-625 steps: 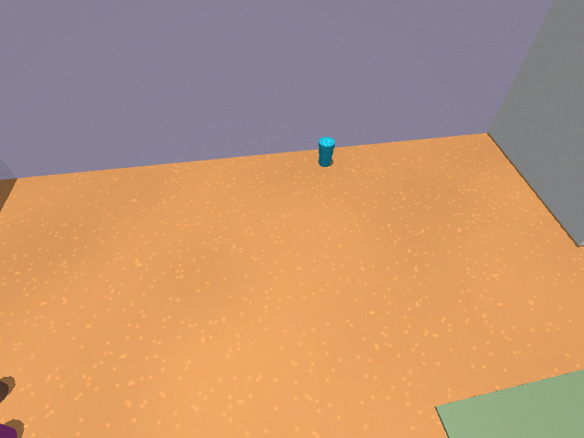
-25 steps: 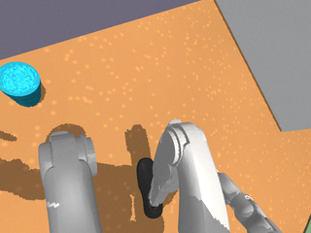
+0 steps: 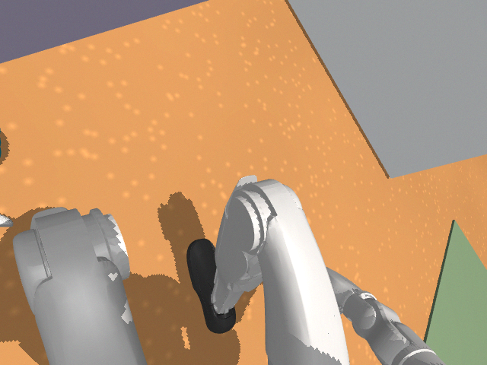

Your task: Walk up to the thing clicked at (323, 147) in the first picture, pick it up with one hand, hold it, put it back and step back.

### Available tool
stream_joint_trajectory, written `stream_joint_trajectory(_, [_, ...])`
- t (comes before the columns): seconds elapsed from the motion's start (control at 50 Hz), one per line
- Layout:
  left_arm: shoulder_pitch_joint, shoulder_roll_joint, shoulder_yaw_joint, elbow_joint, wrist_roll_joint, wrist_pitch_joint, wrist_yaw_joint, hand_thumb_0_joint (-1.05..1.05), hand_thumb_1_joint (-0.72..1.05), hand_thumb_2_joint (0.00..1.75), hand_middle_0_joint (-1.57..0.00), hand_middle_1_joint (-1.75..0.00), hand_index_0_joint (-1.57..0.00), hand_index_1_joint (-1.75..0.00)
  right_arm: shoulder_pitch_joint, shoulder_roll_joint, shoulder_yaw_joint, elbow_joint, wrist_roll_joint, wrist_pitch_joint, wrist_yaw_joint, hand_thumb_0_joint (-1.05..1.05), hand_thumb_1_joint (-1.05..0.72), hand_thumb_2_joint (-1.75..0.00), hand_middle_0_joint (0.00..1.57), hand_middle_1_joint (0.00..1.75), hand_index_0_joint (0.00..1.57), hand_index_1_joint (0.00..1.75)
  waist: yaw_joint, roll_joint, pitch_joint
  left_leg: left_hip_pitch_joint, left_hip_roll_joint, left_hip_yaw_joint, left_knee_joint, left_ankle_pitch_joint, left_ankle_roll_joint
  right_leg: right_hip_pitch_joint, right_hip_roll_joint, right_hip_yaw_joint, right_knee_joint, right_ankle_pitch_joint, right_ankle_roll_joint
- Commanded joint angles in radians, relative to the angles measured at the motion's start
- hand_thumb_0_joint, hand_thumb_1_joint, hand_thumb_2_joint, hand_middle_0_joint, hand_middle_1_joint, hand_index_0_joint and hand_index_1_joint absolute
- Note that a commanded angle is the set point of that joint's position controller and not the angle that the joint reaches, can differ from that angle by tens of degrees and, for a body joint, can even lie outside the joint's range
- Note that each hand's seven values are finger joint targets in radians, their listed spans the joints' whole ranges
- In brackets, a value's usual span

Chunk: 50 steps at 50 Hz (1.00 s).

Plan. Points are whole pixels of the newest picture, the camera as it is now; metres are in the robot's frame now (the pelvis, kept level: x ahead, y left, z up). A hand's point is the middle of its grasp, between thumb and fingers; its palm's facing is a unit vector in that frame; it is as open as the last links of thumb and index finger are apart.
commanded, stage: close in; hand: left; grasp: from the side
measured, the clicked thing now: out of the picture +0.46 +0.28 -0.21
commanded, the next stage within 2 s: rest palm in 0.08 s
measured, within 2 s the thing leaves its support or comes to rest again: leaves its support in 1.22 s
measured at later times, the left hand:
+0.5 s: hand out of the picture +0.42 +0.28 -0.19, palm faces +0.34 -0.94 -0.02, open 15.0 cm
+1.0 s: hand out of the picture +0.45 +0.28 -0.18, palm faces +0.36 -0.93 -0.02, open 10.7 cm
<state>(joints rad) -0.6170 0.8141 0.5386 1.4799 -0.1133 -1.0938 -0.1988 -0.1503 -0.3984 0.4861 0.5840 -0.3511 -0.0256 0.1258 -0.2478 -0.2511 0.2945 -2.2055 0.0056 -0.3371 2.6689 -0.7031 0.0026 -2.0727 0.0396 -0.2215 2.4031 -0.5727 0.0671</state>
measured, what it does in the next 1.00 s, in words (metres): stands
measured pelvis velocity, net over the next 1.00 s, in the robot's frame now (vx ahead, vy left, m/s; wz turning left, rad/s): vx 0.00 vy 0.00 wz -0.04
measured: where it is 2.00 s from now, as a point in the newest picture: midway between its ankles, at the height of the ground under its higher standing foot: (159, 332)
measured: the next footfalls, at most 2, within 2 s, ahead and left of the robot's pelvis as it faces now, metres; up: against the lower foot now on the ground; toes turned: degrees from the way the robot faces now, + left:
none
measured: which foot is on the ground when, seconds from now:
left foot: down 0.00-1.00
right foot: down 0.00-1.00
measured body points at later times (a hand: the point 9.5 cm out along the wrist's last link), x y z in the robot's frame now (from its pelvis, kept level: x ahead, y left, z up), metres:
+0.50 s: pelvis +0.00 +0.00 +0.00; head +0.23 +0.19 +0.33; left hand +0.40 +0.32 -0.18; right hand +0.16 -0.24 -0.03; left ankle +0.09 +0.12 -0.25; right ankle +0.15 -0.13 -0.25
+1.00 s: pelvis +0.00 +0.00 +0.00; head +0.24 +0.19 +0.33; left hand +0.42 +0.32 -0.18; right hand +0.15 -0.25 -0.03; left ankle +0.09 +0.12 -0.25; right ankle +0.15 -0.13 -0.25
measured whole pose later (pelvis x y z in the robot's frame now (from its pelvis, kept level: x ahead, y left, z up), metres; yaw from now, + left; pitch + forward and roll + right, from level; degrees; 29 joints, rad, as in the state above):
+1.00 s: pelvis +0.00 +0.00 +0.00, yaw -2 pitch +11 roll -19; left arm -0.70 0.89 0.50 1.55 -0.04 -1.14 0.06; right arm -0.19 -0.38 0.56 0.55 -0.39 0.04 0.14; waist -0.28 -0.29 0.34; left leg -2.20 0.02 -0.39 2.68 -0.73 0.00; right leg -2.06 0.06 -0.26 2.37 -0.56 0.08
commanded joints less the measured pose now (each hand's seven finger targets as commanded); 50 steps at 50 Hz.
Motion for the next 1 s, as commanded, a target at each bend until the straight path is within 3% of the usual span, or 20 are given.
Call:
stream_joint_trajectory(0.0, [-0.218,0.148,-0.009,-0.106,-0.019,-0.09,0.053,0.0,-0.57,0.07,-0.05,-0.08,-0.06,-0.08,0.011,-0.355,-0.11,-0.033,-0.009,0.014,-0.013,0.0,-0.93,-0.91,0.2,0.3,0.2,0.3,-0.122,0.474,-0.539,0.353,0.054,0.059,-0.356,0.05,-0.026,0.245,0.027,-0.124,-0.16,0.08,-0.059])
stream_joint_trajectory(0.18, [-0.188,0.206,0.001,-0.068,0.041,-0.131,0.16,0.0,-0.41,0.14,-0.08,-0.08,-0.06,-0.09,-0.013,-0.355,-0.085,-0.049,-0.029,0.038,-0.005,0.0,-0.91,-0.91,0.2,0.3,0.2,0.3,-0.108,0.529,-0.494,0.353,0.062,0.052,-0.365,0.067,-0.035,0.261,0.038,-0.136,-0.15,0.092,-0.064])
stream_joint_trajectory(0.28, [-0.172,0.209,0.0,-0.076,0.048,-0.136,0.194,0.0,-0.32,0.19,-0.09,-0.1,-0.07,-0.11,-0.018,-0.354,-0.077,-0.052,-0.036,0.048,-0.003,0.0,-0.9,-0.91,0.2,0.3,0.2,0.3,-0.112,0.522,-0.516,0.361,0.064,0.056,-0.347,0.107,-0.032,0.285,0.045,-0.139,-0.156,0.129,-0.062])
stream_joint_trajectory(0.36, [-0.213,0.188,-0.025,-0.087,0.057,-0.144,0.212,0.0,-0.12,0.33,-0.29,-0.29,-0.27,-0.3,-0.015,-0.366,-0.08,-0.043,-0.037,0.051,-0.001,0.0,-0.9,-0.9,0.2,0.3,0.2,0.3,-0.146,0.538,-0.5,0.389,0.072,0.027,-0.364,0.096,-0.041,0.259,0.042,-0.154,-0.142,0.131,-0.06])
stream_joint_trajectory(0.44, [-0.25,0.185,-0.048,-0.092,0.059,-0.151,0.218,0.0,-0.02,0.4,-0.35,-0.35,-0.34,-0.35,-0.01,-0.363,-0.073,-0.032,-0.04,0.051,0.0,0.0,-0.89,-0.9,0.2,0.3,0.2,0.3,-0.169,0.536,-0.497,0.394,0.074,0.019,-0.355,0.107,-0.038,0.262,0.043,-0.15,-0.145,0.147,-0.057])
stream_joint_trajectory(0.66, [-0.23,0.221,-0.034,-0.034,0.075,-0.125,0.244,0.0,0.28,0.62,-0.6,-0.59,-0.59,-0.59,-0.02,-0.354,-0.06,-0.043,-0.041,0.068,0.0,0.0,-0.89,-0.9,0.2,0.3,0.2,0.3,-0.146,0.526,-0.477,0.36,0.072,0.025,-0.362,0.082,-0.034,0.268,0.051,-0.154,-0.163,0.122,-0.06])
stream_joint_trajectory(0.74, [-0.241,0.224,-0.033,-0.046,0.076,-0.121,0.248,0.0,0.4,0.73,-0.7,-0.7,-0.69,-0.7,-0.019,-0.351,-0.057,-0.048,-0.043,0.075,0.0,0.0,-0.88,-0.9,0.2,0.3,0.2,0.3,-0.156,0.527,-0.497,0.372,0.074,0.024,-0.356,0.116,-0.034,0.284,0.053,-0.153,-0.161,0.148,-0.06])
stream_joint_trajectory(0.82, [-0.258,0.23,-0.029,-0.053,0.07,-0.124,0.252,0.0,0.34,0.88,-0.85,-0.88,-0.85,-0.89,-0.02,-0.354,-0.054,-0.05,-0.041,0.078,-0.001,0.0,-0.89,-0.9,0.2,0.3,0.2,0.3,-0.163,0.519,-0.499,0.373,0.078,0.019,-0.348,0.123,-0.032,0.28,0.054,-0.155,-0.162,0.157,-0.058])
stream_joint_trajectory(0.98, [-0.286,0.231,-0.041,-0.056,0.075,-0.121,0.256,0.0,0.38,1.06,-1.04,-1.09,-1.03,-1.1,-0.018,-0.356,-0.054,-0.048,-0.04,0.08,-0.001,0.0,-0.89,-0.9,0.2,0.3,0.2,0.3,-0.171,0.532,-0.48,0.373,0.079,0.016,-0.362,0.08,-0.032,0.267,0.053,-0.156,-0.168,0.125,-0.061])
